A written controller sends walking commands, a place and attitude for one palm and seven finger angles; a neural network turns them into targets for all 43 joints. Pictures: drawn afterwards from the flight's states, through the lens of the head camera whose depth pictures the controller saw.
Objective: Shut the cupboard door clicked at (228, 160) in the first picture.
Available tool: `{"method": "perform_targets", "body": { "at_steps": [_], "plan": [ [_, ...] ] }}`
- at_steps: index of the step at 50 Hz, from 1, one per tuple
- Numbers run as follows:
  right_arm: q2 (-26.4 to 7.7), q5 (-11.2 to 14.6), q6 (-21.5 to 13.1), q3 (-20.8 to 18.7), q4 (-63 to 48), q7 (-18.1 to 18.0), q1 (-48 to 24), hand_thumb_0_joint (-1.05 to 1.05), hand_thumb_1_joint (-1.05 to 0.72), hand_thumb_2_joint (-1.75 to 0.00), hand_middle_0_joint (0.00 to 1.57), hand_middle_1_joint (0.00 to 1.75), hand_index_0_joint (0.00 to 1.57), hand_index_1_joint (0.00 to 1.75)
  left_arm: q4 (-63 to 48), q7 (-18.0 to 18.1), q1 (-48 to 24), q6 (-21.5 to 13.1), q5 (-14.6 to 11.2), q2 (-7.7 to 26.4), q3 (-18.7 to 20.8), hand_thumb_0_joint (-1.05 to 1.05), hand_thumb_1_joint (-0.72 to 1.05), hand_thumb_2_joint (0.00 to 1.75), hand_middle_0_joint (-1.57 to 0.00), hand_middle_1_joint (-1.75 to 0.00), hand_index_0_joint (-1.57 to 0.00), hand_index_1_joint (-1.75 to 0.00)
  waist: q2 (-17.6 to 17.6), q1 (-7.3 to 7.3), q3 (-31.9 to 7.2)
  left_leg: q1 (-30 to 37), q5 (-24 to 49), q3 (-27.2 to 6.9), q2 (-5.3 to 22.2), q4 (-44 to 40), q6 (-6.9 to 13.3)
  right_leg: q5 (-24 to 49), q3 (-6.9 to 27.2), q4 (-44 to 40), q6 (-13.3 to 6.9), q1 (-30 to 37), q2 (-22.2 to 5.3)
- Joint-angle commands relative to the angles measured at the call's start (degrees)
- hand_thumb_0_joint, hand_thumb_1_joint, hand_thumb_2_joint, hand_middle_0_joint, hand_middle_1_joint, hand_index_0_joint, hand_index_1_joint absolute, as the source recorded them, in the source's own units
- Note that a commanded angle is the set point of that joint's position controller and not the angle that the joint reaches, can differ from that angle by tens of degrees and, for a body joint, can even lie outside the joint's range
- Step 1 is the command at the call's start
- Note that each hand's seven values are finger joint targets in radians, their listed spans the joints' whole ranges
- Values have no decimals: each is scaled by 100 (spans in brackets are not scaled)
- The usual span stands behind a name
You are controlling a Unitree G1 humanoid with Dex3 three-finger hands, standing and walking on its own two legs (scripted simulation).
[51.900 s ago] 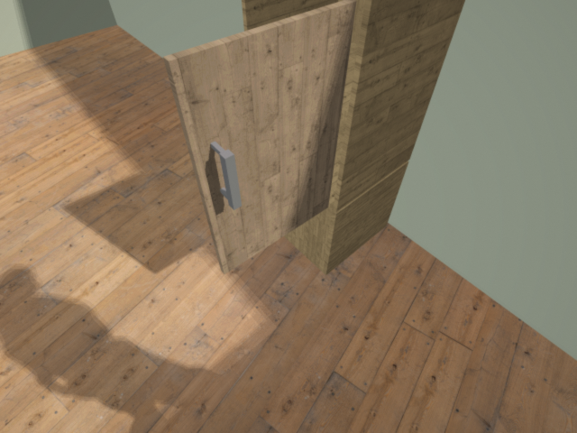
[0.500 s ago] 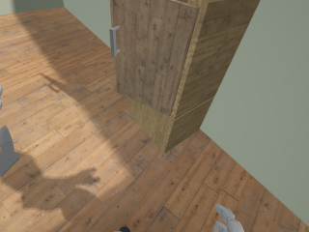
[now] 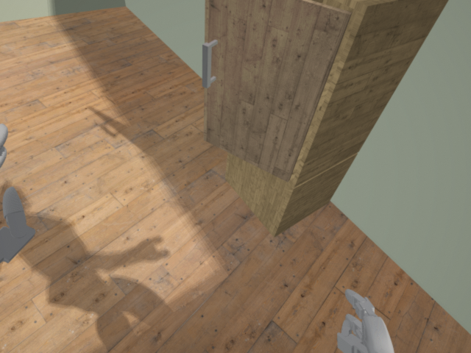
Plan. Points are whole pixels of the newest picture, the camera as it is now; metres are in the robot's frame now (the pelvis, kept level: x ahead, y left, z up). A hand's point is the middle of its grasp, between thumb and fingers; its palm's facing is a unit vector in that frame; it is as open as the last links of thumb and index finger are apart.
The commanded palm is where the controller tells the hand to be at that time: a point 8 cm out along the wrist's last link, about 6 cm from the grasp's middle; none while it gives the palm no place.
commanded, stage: stop stepping back and stand still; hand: left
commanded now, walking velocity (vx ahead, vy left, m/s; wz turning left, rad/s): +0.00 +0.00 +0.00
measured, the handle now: (210, 64) +0.90 +0.12 +0.02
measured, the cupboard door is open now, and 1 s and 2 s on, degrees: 24 24 24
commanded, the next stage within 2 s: let the arm hang, fingers relaxed in 0.82 s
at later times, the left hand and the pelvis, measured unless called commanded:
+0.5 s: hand out of the picture +0.16 +0.28 +0.18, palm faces +0.45 -0.79 -0.41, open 7.4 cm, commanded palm +0.10 +0.32 +0.18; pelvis -0.04 +0.02 +0.00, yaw +0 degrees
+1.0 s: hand (24, 290) +0.18 +0.28 +0.09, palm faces +0.30 -0.84 -0.46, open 7.4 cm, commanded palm none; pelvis -0.05 +0.02 +0.00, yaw +1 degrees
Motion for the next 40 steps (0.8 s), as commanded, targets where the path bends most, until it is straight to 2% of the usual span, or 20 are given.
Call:
{"method": "perform_targets", "body": {
  "at_steps": [1,2,3,4,6,10,12,14,15,16,17,19,20,21,24,27,32,35,37,40],
  "plan": [
    [-756,90,-95,-281,-699,73,-61,0,-90,-90,20,30,20,30,-667,141,451,-488,-126,927,1116,0,90,90,-20,-30,-20,-30,993,-54,-1118,326,2786,-268,270,-65,130,3829,546,-333,-175,599,-366],
    [-775,90,-19,-292,-683,82,8,0,-90,-90,20,30,20,30,-423,135,551,-453,-140,884,1088,0,90,90,-20,-30,-20,-30,789,-84,-1296,378,3057,-150,202,47,103,4637,571,-171,-173,701,-463],
    [-802,108,42,-312,-689,99,46,0,-90,-90,20,30,20,30,-301,113,589,-402,-169,772,968,0,90,90,-20,-30,-20,-30,516,-78,-1466,397,3233,-106,187,41,96,5008,507,-51,-142,854,-470],
    [-816,120,89,-320,-714,104,32,0,-90,-90,20,30,20,30,-178,93,673,-342,-187,737,933,0,90,90,-20,-30,-20,-30,410,-69,-1515,509,3297,-108,209,-39,109,4967,450,-16,-92,769,-438],
    [-802,123,155,-283,-762,86,-52,0,-90,-90,20,30,20,30,-89,39,839,-259,-206,648,788,0,90,90,-20,-30,-20,-30,536,-56,-1437,702,3681,-193,306,-157,165,4600,256,7,17,471,-321],
    [-817,121,199,-234,-820,20,-242,0,-90,-90,20,30,20,30,-503,7,477,-211,-167,932,837,0,90,90,-20,-30,-20,-30,542,-15,-1207,655,3475,-374,408,-376,201,3648,146,-126,62,262,-192],
    [-774,115,178,-211,-837,-27,-278,0,-90,-90,20,30,20,30,-690,14,281,-232,-141,823,674,0,90,90,-20,-30,-20,-30,715,-13,-1070,585,3095,-369,389,-492,206,3268,171,-166,60,204,-182],
    [-772,88,119,-194,-809,-65,-300,0,-90,-90,20,30,20,30,-967,53,-70,-281,-102,921,703,0,90,90,-20,-30,-20,-30,1004,5,-1000,491,2617,-411,372,-595,219,2860,205,-229,53,174,-165],
    [-792,71,76,-187,-779,-79,-338,0,-90,-90,20,30,20,30,-1176,76,-280,-318,-64,1125,842,0,90,90,-20,-30,-20,-30,1296,17,-948,414,2357,-429,347,-649,213,2708,208,-259,38,166,-187],
    [-740,64,45,-169,-771,-91,-339,0,-90,-90,20,30,20,30,-1169,89,-332,-343,-59,949,695,0,90,90,-20,-30,-20,-30,1435,13,-866,334,2067,-437,330,-704,210,2473,220,-296,28,152,-184],
    [-745,47,16,-165,-750,-103,-315,0,-90,-90,20,30,20,30,-1088,115,-327,-369,-51,965,745,0,90,90,-20,-30,-20,-30,1511,22,-837,278,1824,-445,330,-755,222,2297,245,-359,28,143,-168],
    [-755,52,-31,-173,-718,-85,-296,0,-90,-90,20,30,20,30,-1000,137,-371,-386,-39,877,709,0,90,90,-20,-30,-20,-30,1474,23,-741,191,1376,-485,305,-859,210,1951,258,-467,19,88,-117],
    [-767,52,-47,-185,-697,-80,-291,0,-90,-90,20,30,20,30,-877,132,-244,-393,-45,979,843,0,90,90,-20,-30,-20,-30,1322,42,-698,64,976,-521,300,-948,199,1647,235,-562,22,100,-113],
    [-741,62,-43,-171,-694,-69,-314,0,-90,-90,20,30,20,30,-710,110,-185,-386,-55,758,683,0,90,90,-20,-30,-20,-30,1236,17,-556,-39,529,-535,287,-1060,187,1342,231,-633,18,41,-92],
    [-775,83,-12,-188,-745,-54,-350,0,-90,-90,20,30,20,30,-253,87,-35,-360,-68,595,643,0,90,90,-20,-30,-20,-30,1191,4,-154,-416,-868,-604,275,-1385,189,503,266,-911,0,-188,-45],
    [-803,91,17,-212,-784,-65,-345,0,-90,-90,20,30,20,30,77,64,-32,-320,-54,520,568,0,90,90,-20,-30,-20,-30,992,9,62,-670,-1363,-657,261,-1555,159,69,241,-998,-5,-288,24],
    [-814,35,21,-252,-773,-91,-360,0,-90,-90,20,30,20,30,-191,77,-388,-278,-18,544,439,0,90,90,-20,-30,-20,-30,626,-6,-137,-298,-1429,-534,83,-1132,186,-720,512,-1177,-187,-661,-145],
    [-812,-15,-30,-252,-702,-115,-388,0,-90,-90,20,30,20,30,-525,133,-719,-268,9,776,567,0,90,90,-20,-30,-20,-30,449,2,-288,-37,-1053,-442,-15,-684,216,-843,878,-1295,-318,-864,-380],
    [-774,-17,-48,-231,-646,-118,-355,0,-90,-90,20,30,20,30,-482,158,-753,-264,23,661,451,0,90,90,-20,-30,-20,-30,371,-5,-240,62,-727,-416,-31,-451,242,-740,1004,-1319,-349,-963,-517],
    [-817,-7,-80,-242,-579,-119,-374,0,-90,-90,20,30,20,30,-534,195,-899,-299,46,792,564,0,90,90,-20,-30,-20,-30,650,-5,-198,107,-608,-510,3,-460,252,-589,985,-1236,-337,-988,-538]
  ]
}}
